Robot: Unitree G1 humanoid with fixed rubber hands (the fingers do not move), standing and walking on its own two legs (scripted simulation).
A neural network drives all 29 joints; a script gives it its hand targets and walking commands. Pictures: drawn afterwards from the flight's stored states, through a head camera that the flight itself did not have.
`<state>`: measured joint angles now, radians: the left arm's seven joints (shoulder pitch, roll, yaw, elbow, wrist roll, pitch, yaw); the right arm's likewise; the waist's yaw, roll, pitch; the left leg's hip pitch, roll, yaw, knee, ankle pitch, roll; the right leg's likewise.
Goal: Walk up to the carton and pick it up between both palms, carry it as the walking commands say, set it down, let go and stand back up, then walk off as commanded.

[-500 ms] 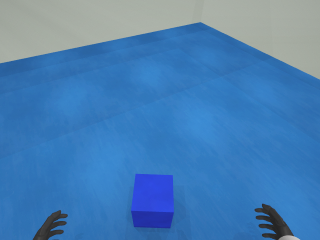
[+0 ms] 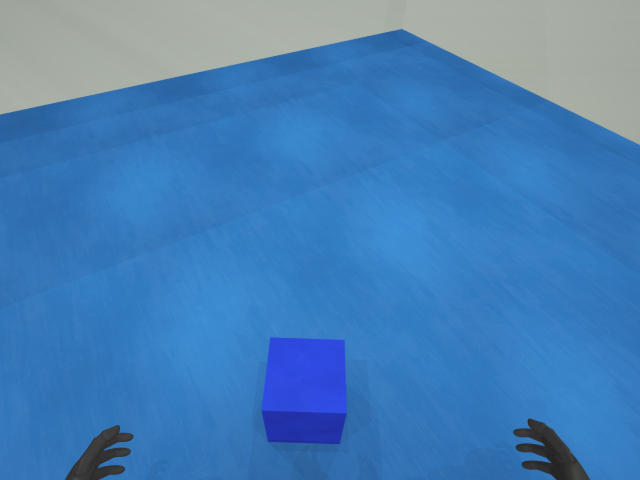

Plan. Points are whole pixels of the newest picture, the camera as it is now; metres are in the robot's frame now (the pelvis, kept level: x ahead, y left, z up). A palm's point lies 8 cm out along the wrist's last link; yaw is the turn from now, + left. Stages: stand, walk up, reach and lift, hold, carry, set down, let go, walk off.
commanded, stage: stand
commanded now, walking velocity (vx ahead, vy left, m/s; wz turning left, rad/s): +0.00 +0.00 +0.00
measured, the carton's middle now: (305, 391) +0.48 +0.04 -0.65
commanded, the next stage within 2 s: walk off in 0.24 s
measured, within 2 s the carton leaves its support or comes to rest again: neither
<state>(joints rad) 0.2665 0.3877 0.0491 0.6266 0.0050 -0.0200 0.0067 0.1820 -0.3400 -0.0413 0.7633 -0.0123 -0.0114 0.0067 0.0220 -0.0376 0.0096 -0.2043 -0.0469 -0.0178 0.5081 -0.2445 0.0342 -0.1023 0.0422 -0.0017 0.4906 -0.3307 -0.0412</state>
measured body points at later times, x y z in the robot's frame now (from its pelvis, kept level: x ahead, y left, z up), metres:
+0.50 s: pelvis -0.01 +0.00 +0.00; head -0.01 +0.02 +0.45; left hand +0.11 +0.31 -0.10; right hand +0.13 -0.30 -0.09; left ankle +0.02 +0.10 -0.74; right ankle -0.04 -0.09 -0.74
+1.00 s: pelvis +0.00 +0.02 +0.00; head +0.02 +0.03 +0.45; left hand +0.08 +0.31 -0.11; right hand +0.09 -0.25 -0.12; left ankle -0.02 +0.17 -0.70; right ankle -0.04 -0.09 -0.74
